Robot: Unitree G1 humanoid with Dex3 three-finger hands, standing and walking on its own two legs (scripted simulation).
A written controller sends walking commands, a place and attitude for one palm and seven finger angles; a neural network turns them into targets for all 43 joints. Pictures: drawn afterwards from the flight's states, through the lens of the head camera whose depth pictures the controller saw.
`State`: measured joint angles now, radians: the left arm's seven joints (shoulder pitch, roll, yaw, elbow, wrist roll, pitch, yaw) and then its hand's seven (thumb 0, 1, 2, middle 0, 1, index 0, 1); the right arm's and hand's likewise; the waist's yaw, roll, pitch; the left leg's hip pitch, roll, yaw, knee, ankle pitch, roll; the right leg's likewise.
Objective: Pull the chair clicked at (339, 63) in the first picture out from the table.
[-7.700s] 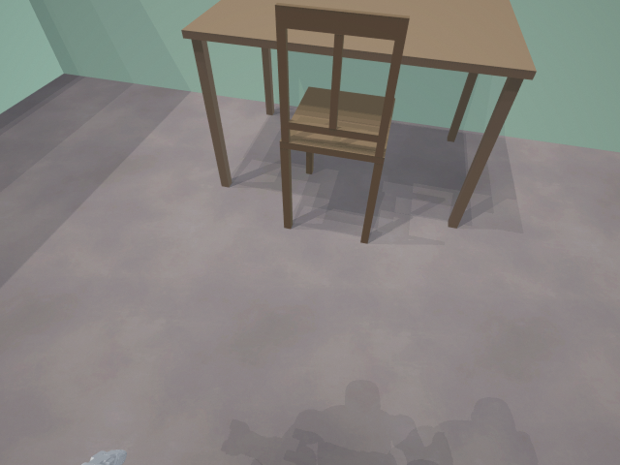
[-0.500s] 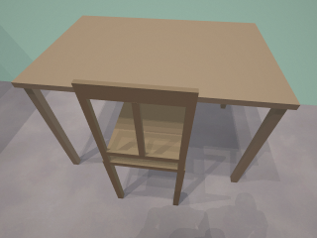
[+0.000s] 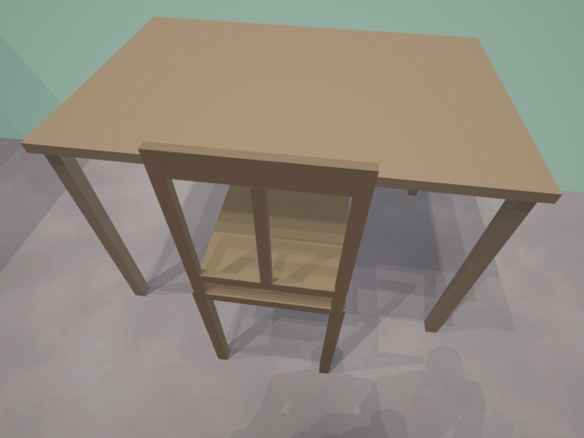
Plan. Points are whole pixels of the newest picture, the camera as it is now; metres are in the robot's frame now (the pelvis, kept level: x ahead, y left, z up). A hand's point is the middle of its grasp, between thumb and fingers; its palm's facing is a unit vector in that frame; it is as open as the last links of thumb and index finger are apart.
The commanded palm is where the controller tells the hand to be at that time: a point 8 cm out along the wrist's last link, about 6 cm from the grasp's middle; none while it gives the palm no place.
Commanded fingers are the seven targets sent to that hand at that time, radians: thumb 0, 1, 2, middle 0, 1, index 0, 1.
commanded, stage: come to a stop and stand still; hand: left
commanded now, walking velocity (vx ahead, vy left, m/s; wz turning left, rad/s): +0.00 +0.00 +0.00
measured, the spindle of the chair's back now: (263, 239) +0.48 +0.09 -0.08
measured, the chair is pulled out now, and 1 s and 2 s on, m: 0.00 0.00 0.00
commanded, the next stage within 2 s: look again from close up in 0.14 s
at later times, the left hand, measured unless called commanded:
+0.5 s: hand out of the picture -0.02 +0.16 -0.18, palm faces +0.03 -0.99 -0.16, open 7.3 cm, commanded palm none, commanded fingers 0.00 0.90 0.90 -0.20 -0.30 -0.20 -0.30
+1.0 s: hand out of the picture -0.02 +0.15 -0.18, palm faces +0.03 -0.99 -0.16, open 7.3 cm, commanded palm none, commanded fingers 0.00 0.90 0.90 -0.20 -0.30 -0.20 -0.30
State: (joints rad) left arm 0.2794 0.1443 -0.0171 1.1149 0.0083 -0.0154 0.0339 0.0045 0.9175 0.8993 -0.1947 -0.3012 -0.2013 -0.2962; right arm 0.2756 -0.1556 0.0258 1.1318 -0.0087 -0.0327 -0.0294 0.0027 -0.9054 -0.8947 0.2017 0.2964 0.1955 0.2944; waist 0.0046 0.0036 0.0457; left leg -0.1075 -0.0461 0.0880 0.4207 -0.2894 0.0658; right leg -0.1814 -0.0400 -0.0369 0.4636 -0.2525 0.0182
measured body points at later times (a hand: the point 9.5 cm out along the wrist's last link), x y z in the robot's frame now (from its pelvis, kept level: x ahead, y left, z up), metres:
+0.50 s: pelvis +0.00 +0.00 +0.00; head +0.01 +0.00 +0.45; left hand -0.02 +0.21 -0.16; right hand -0.01 -0.21 -0.16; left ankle -0.04 +0.07 -0.74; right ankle +0.00 -0.13 -0.74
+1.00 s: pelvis +0.00 -0.01 +0.00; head +0.01 -0.01 +0.45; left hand -0.02 +0.20 -0.16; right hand -0.02 -0.21 -0.16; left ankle -0.04 +0.07 -0.74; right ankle +0.00 -0.13 -0.74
